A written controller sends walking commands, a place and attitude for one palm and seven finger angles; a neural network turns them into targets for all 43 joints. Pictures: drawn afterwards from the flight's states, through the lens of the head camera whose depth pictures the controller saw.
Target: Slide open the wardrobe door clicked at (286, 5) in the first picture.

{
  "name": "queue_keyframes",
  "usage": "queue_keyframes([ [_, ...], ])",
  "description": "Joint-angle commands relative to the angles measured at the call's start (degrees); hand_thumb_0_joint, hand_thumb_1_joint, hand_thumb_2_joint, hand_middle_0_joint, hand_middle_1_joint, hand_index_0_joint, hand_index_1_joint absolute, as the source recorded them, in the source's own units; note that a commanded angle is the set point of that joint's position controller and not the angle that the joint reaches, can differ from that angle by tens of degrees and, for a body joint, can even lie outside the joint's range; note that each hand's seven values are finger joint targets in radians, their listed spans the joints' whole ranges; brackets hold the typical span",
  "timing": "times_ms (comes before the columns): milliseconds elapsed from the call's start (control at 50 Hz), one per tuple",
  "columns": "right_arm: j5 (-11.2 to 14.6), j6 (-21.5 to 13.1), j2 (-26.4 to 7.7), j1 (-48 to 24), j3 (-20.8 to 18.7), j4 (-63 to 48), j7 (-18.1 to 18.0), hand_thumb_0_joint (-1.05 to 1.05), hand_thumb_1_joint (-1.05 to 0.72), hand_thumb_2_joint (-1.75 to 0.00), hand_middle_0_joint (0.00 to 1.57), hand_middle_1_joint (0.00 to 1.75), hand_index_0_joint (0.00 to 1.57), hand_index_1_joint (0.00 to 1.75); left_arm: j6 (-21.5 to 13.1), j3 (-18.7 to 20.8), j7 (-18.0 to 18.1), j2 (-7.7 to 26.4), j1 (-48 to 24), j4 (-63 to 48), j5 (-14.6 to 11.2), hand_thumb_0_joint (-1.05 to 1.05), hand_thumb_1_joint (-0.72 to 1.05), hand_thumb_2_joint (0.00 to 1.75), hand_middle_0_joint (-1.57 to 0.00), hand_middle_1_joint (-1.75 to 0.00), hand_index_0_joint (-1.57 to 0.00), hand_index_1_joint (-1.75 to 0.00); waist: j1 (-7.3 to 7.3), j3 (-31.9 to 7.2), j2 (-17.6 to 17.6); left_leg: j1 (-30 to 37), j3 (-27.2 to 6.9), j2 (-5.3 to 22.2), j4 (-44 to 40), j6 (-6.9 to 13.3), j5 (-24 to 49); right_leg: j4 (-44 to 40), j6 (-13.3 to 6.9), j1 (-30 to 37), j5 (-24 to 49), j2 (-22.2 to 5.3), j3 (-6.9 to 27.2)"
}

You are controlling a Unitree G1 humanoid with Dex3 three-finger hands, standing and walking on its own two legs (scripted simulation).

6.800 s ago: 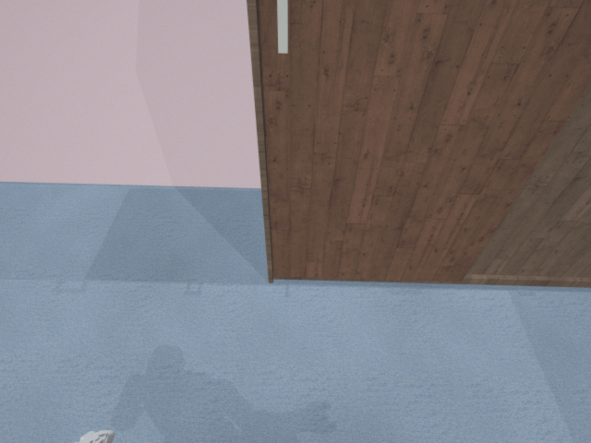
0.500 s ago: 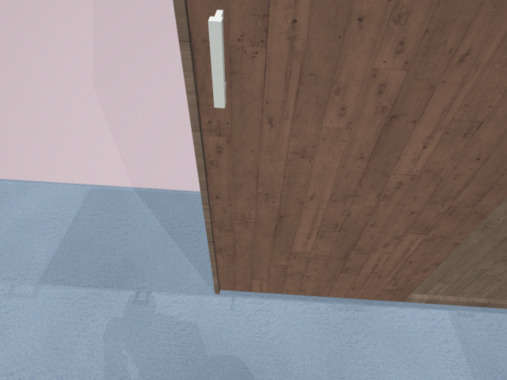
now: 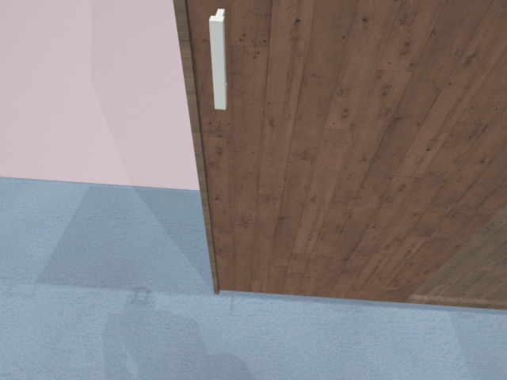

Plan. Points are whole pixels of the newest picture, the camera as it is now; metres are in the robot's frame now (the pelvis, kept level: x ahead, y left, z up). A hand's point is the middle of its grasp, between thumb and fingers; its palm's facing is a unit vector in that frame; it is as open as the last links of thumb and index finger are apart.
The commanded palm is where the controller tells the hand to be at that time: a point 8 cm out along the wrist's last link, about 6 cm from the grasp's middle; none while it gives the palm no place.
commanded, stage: shuffle to correct the standing spot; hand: left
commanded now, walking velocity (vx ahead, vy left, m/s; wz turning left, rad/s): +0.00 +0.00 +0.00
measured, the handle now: (220, 61) +0.53 +0.10 +0.24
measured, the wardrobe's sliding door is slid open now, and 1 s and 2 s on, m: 0.00 0.00 0.00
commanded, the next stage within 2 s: come to a stop and stand still in 0.18 s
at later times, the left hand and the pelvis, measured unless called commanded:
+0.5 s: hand out of the picture +0.01 +0.12 -0.18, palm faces +0.07 -0.99 -0.14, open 7.4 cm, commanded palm none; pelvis +0.06 -0.02 -0.01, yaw +0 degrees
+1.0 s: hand out of the picture +0.06 +0.22 -0.17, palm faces +0.01 -0.96 -0.27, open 7.4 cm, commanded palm none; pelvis -0.01 +0.02 -0.01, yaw -1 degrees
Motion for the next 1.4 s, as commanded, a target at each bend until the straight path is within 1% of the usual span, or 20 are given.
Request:
queue_keyframes([
  [0,0.29,-1.03,-5.5,3.97,-0.77,-1.16,-0.51,0.0,-0.9,-0.9,0.2,0.3,0.2,0.3,-0.64,0.82,0.25,4.44,4.56,-1.2,0.09,0.0,0.9,0.9,-0.2,-0.3,-0.2,-0.3,0.13,2.59,0.99,-3.36,-4.7,5.31,-5.93,0.6,4.58,-3.78,-1.8,1.43,4.34,-4.92,4.77],
  [160,-0.33,-0.01,-6.49,4.66,-1.89,-1.48,-0.31,0.0,-0.9,-0.9,0.2,0.3,0.2,0.3,0.24,1.55,-0.82,2.99,6.06,-1.18,0.86,0.0,0.9,0.9,-0.2,-0.3,-0.2,-0.3,0.18,8.51,4.48,-8.58,-9.02,8.47,-10.74,2.89,-20.61,1.21,-1.93,-4.15,-11.76,-1.82,2.07],
  [260,-0.19,-0.72,-5.54,5.05,-2.21,-2.29,-0.49,0.0,-0.9,-0.9,0.2,0.3,0.2,0.3,-0.54,2.02,-1.07,2.7,9.14,-0.88,0.75,0.0,0.9,0.9,-0.2,-0.3,-0.2,-0.3,0.63,7.22,1.32,-7.53,-7.09,7.84,-5.17,3.37,-12.82,0.73,-3.04,-3.13,-8.49,-2.97,4.6],
  [300,0.02,-0.99,-3.5,4.93,-1.58,-2.31,-0.66,0.0,-0.9,-0.9,0.2,0.3,0.2,0.3,-0.97,2.17,-0.68,3.22,10.34,-0.32,0.67,0.0,0.9,0.9,-0.2,-0.3,-0.2,-0.3,1.03,6.94,-2.89,-8.78,-2.28,4.62,1.4,1.97,-2.9,-1.63,-3.97,0.53,-0.33,-5.49,8.14],
  [340,0.08,-1.17,-1.66,5.35,-0.86,-2.2,-0.88,0.0,-0.9,-0.9,0.2,0.3,0.2,0.3,-1.46,2.32,-0.08,4.57,11.75,0.73,0.26,0.0,0.9,0.9,-0.2,-0.3,-0.2,-0.3,0.49,2.25,-6.72,-7.95,1.12,2.28,5.93,0.12,0.36,-1.74,-5.01,5.77,19.17,-9.02,10.57],
  [380,0.39,-1.09,-1.37,6.28,-0.68,-1.07,-1.29,0.0,-0.9,-0.9,0.2,0.3,0.2,0.3,-1.68,1.68,0.44,3.93,10.05,0.61,-0.06,0.0,0.9,0.9,-0.2,-0.3,-0.2,-0.3,-0.71,0.6,-3.78,-3.45,-0.31,3.82,2.46,-0.48,8.8,1.83,-3.92,6.21,37.88,-7.85,6.87],
  [480,0.9,-0.58,-3.7,5.12,-1.63,-1.78,-2.17,0.0,-0.9,-0.9,0.2,0.3,0.2,0.3,-0.97,2.05,1.35,5.61,7.99,-1.46,0.05,0.0,0.9,0.9,-0.2,-0.3,-0.2,-0.3,-0.17,-2.41,1.41,1.44,-0.5,5.19,3.83,-0.39,26.86,5.56,-1.85,6.25,44.77,-7.24,4.74],
  [640,0.45,0.4,-4.92,2.16,-2.24,-3.7,-1.63,0.0,-0.9,-0.9,0.2,0.3,0.2,0.3,0.34,2.28,1.09,5.62,4.14,-3.58,0.26,0.0,0.9,0.9,-0.2,-0.3,-0.2,-0.3,0.0,-3.1,0.37,1.63,-1.67,5.96,4.0,0.1,22.3,5.07,-2.72,2.65,28.61,-7.2,5.31],
  [660,1.36,0.26,-9.61,-4.64,-3.34,-8.49,-0.92,0.0,-0.9,-0.9,0.2,0.3,0.2,0.3,-0.38,2.82,2.86,9.48,7.05,-1.57,0.03,0.0,0.9,0.9,-0.2,-0.3,-0.2,-0.3,1.09,-3.29,4.2,-0.74,1.25,6.37,14.21,-1.53,20.03,2.87,-1.47,1.04,45.41,-9.33,8.9],
  [680,1.32,0.32,-8.13,-3.84,-2.65,-11.24,-0.45,0.0,-0.9,-0.9,0.2,0.3,0.2,0.3,-1.46,3.23,2.58,12.76,5.81,-3.32,0.41,0.0,0.9,0.9,-0.2,-0.3,-0.2,-0.3,-0.33,-4.88,2.34,-6.37,1.36,2.76,16.63,-1.34,11.35,4.88,-3.32,8.45,60.43,-12.17,10.34],
  [700,1.04,-0.15,-5.25,-0.56,-2.55,-11.19,-0.26,0.0,-0.9,-0.9,0.2,0.3,0.2,0.3,-1.57,3.13,2.33,11.42,4.61,-4.53,0.47,0.0,0.9,0.9,-0.2,-0.3,-0.2,-0.3,-1.5,-10.72,-3.2,-8.38,0.15,1.79,10.58,-0.36,-2.51,9.67,-5.86,13.33,64.36,-13.96,11.07],
  [740,0.89,-0.09,-7.1,0.64,-2.86,-10.62,-0.47,0.0,-0.9,-0.9,0.2,0.3,0.2,0.3,-0.68,2.11,1.98,9.57,1.81,-6.32,0.03,0.0,0.9,0.9,-0.2,-0.3,-0.2,-0.3,-1.69,-12.04,-2.53,-0.82,-0.65,2.87,3.06,0.73,9.84,12.64,-3.63,9.64,48.13,-9.3,6.02],
  [780,0.38,0.0,-9.35,0.08,-3.08,-10.8,-0.89,0.0,-0.9,-0.9,0.2,0.3,0.2,0.3,-0.02,1.5,1.44,8.67,-0.28,-7.06,0.14,0.0,0.9,0.9,-0.2,-0.3,-0.2,-0.3,-1.07,-6.35,4.75,2.14,-2.83,6.67,4.96,1.71,26.48,9.55,-2.29,1.47,23.88,-5.41,4.11],
  [800,0.24,0.19,-9.87,-0.88,-2.92,-11.32,-0.83,0.0,-0.9,-0.9,0.2,0.3,0.2,0.3,0.47,1.43,1.28,8.78,-1.38,-7.36,0.2,0.0,0.9,0.9,-0.2,-0.3,-0.2,-0.3,-0.85,-2.89,5.55,0.35,-4.23,7.26,3.8,2.0,27.47,8.29,-2.1,-0.37,14.64,-4.41,3.02],
  [860,0.09,0.3,-10.88,-3.99,-2.56,-12.98,-0.25,0.0,-0.9,-0.9,0.2,0.3,0.2,0.3,1.31,0.98,0.6,8.88,-2.37,-7.96,0.34,0.0,0.9,0.9,-0.2,-0.3,-0.2,-0.3,-0.2,3.32,1.38,-6.2,-6.75,6.9,-1.97,2.64,8.05,3.32,-1.54,-2.04,0.79,-3.3,4.08],
  [920,-0.29,0.32,-11.93,-4.19,-2.53,-13.42,0.38,0.0,-0.9,-0.9,0.2,0.3,0.2,0.3,1.52,0.94,0.02,9.98,-3.39,-8.92,0.4,0.0,0.9,0.9,-0.2,-0.3,-0.2,-0.3,-0.31,5.82,2.85,-10.57,-8.21,5.98,-7.45,2.48,-11.04,1.4,-1.49,-2.76,-6.89,-2.98,4.28],
  [1000,-0.6,0.68,-12.6,-4.1,-2.81,-13.94,0.83,0.0,-0.9,-0.9,0.2,0.3,0.2,0.3,1.82,1.1,-0.29,10.05,-0.91,-9.63,0.73,0.0,0.9,0.9,-0.2,-0.3,-0.2,-0.3,0.4,5.11,3.01,-14.86,-9.35,5.93,-10.4,2.72,-20.6,2.1,-1.15,-1.09,-8.92,-2.11,3.0],
  [1180,-0.43,0.42,-11.6,-0.12,-2.27,-11.37,0.79,0.0,-0.9,-0.9,0.2,0.3,0.2,0.3,0.71,1.04,-0.42,9.5,1.04,-8.88,0.49,0.0,0.9,0.9,-0.2,-0.3,-0.2,-0.3,-0.63,2.67,-0.18,-10.27,-9.04,4.53,-7.84,2.54,-15.32,-1.76,-1.9,-4.98,-12.43,-3.39,7.17],
  [1240,-0.3,0.13,-11.37,1.06,-2.02,-9.74,0.65,0.0,-0.9,-0.9,0.2,0.3,0.2,0.3,0.58,0.81,-0.45,8.89,1.87,-7.61,0.32,0.0,0.9,0.9,-0.2,-0.3,-0.2,-0.3,-0.78,3.38,2.2,-10.15,-9.36,4.85,-8.52,2.38,-15.68,-1.64,-1.94,-5.76,-11.91,-3.24,7.49],
  [1380,0.13,-0.17,-10.05,2.72,-1.62,-6.84,0.34,0.0,-0.9,-0.9,0.2,0.3,0.2,0.3,0.14,0.23,-0.3,7.37,4.37,-4.31,0.27,0.0,0.9,0.9,-0.2,-0.3,-0.2,-0.3,-0.66,3.12,0.85,-9.51,-9.03,4.86,-7.89,2.23,-13.64,-2.38,-1.97,-4.49,-9.55,-3.59,8.21],
])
